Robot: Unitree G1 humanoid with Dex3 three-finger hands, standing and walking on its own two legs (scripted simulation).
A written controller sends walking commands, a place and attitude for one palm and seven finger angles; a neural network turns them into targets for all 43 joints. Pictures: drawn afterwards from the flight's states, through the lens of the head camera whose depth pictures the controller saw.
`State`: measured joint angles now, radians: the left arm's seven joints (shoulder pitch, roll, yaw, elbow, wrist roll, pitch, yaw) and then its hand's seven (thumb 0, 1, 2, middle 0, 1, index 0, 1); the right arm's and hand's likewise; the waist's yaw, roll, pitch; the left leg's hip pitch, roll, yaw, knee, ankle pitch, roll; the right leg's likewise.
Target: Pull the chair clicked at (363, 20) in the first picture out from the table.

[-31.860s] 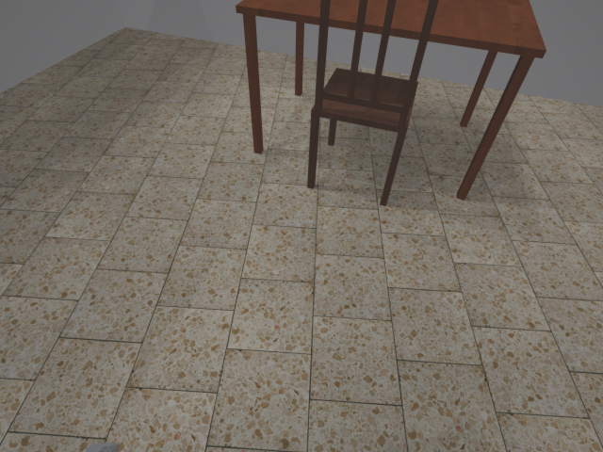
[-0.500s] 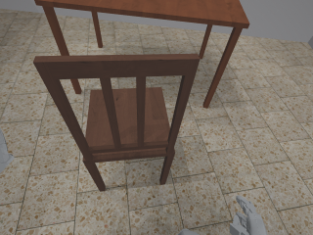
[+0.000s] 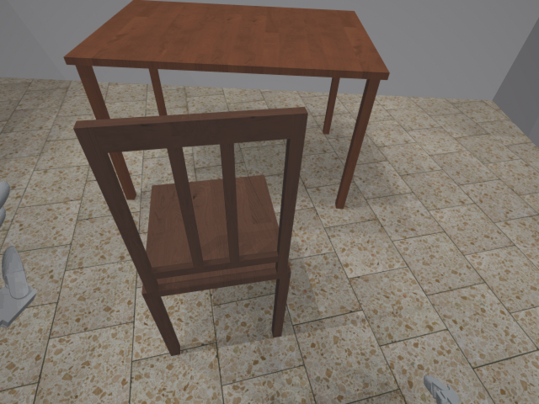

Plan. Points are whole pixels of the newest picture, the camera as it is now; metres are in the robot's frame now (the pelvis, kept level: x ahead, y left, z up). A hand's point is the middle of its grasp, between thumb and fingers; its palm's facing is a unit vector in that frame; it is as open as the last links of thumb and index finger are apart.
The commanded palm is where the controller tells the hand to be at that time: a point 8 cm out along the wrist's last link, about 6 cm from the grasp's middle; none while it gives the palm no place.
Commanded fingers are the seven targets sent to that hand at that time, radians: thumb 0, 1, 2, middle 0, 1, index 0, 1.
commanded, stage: stop stepping back and stand still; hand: left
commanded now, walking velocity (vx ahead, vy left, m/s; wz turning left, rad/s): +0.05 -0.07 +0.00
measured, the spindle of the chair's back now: (188, 215) +0.51 +0.19 -0.05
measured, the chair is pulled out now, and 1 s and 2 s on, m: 0.56 0.56 0.56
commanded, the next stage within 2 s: let the arm hang, fingers relaxed in 0.92 s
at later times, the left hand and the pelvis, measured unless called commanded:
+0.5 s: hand (51, 269) +0.22 +0.25 +0.17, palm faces +0.41 -0.80 -0.45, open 7.4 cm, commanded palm +0.17 +0.29 +0.18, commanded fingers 0.00 0.90 0.90 -0.20 -0.30 -0.20 -0.30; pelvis +0.03 +0.00 +0.01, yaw +0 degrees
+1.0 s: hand (54, 257) +0.24 +0.26 +0.16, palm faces +0.38 -0.80 -0.47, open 7.4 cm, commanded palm none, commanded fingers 0.00 0.90 0.90 -0.20 -0.30 -0.20 -0.30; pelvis +0.05 +0.00 +0.01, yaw +0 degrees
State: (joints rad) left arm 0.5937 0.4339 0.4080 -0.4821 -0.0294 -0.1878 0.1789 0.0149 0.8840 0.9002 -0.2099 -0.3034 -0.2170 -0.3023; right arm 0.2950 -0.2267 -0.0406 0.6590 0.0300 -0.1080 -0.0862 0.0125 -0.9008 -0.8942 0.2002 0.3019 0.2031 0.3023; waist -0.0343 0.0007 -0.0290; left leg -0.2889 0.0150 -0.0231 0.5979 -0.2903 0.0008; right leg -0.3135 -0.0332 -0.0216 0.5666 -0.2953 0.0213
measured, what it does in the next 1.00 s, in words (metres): stands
